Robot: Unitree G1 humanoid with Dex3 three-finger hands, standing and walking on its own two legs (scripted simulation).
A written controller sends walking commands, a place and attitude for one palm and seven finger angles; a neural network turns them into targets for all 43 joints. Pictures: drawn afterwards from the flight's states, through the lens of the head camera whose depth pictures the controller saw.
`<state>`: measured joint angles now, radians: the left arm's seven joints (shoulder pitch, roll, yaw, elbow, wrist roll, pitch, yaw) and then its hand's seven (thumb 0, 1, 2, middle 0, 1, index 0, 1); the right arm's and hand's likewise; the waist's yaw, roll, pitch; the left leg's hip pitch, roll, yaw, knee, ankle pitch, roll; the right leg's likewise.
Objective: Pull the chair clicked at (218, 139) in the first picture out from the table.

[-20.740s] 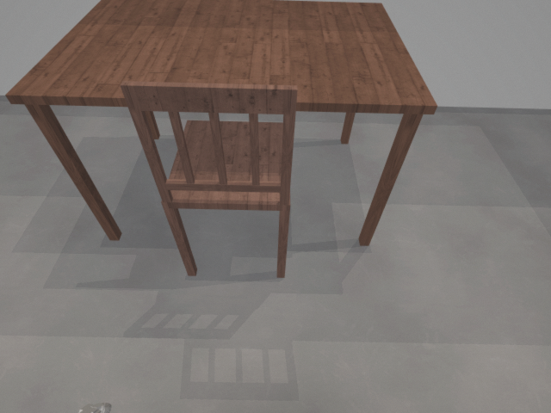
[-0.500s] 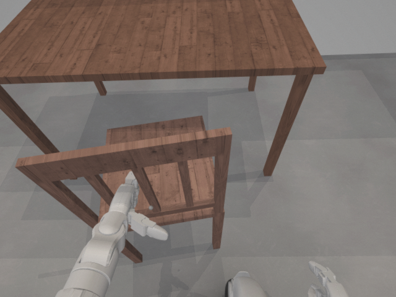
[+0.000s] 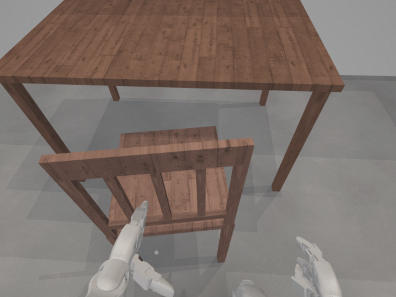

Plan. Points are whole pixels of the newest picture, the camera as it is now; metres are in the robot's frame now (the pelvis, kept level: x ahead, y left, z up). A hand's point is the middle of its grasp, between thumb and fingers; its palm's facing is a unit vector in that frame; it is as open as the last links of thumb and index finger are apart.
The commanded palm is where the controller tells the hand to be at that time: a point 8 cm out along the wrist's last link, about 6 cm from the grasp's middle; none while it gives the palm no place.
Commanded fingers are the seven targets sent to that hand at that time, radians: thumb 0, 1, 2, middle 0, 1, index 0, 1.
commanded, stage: draw the hand back to the body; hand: left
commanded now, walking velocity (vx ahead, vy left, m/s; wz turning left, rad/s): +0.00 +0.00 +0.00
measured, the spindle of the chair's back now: (162, 197) +0.36 +0.10 -0.06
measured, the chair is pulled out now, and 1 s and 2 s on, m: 0.25 0.25 0.25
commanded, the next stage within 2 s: step back with the hand held close in 1.68 s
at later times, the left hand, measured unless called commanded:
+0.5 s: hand (125, 252) +0.20 +0.13 +0.06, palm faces -0.06 -1.00 -0.07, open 17.5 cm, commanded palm +0.17 +0.20 +0.08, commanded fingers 0.00 -0.51 0.22 -0.00 -0.01 -0.00 -0.01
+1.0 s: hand (40, 231) +0.20 +0.22 +0.15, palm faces +0.35 -0.86 -0.36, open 13.7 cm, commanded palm +0.16 +0.27 +0.17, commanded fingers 0.00 0.39 0.65 -0.13 -0.19 -0.13 -0.19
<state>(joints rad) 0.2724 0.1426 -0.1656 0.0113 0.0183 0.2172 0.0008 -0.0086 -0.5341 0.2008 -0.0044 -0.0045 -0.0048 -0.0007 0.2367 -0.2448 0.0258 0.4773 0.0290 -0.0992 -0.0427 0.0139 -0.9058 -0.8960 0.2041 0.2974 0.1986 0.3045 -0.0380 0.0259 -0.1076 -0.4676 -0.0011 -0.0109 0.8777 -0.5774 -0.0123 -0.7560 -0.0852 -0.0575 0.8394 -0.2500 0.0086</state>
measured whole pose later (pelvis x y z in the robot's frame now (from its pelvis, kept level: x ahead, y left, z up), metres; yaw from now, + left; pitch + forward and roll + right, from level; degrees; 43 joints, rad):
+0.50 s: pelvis +0.00 +0.01 -0.03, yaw +0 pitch +12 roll +0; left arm 0.56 0.19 -0.05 -0.37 -0.13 -0.20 -0.08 -0.01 -0.54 0.20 0.00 0.00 0.00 0.00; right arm 0.23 -0.20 0.02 0.48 0.04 -0.17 -0.02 0.02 -0.91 -0.90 0.20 0.30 0.20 0.30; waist 0.00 0.04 -0.11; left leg -0.60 0.01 -0.02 1.07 -0.67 -0.01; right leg -0.88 -0.08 -0.06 0.99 -0.31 0.01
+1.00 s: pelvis +0.02 +0.01 +0.03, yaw +0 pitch -1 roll -1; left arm 0.57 0.28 0.15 -0.44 -0.03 -0.04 0.17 0.00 0.05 0.49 -0.09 -0.13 -0.09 -0.12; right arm 0.23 -0.23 0.00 0.57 0.02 -0.19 -0.11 0.02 -0.91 -0.90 0.20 0.30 0.20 0.30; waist 0.05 0.07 -0.02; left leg -0.11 0.02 -0.02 0.62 -0.49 -0.01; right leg -0.40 -0.06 -0.08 0.61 -0.20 0.02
